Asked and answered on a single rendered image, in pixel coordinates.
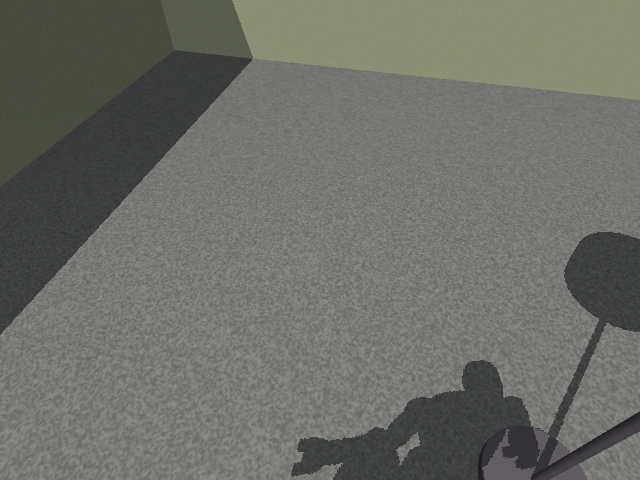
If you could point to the floor lamp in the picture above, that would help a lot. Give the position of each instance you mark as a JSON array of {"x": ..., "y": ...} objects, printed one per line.
[{"x": 526, "y": 453}]

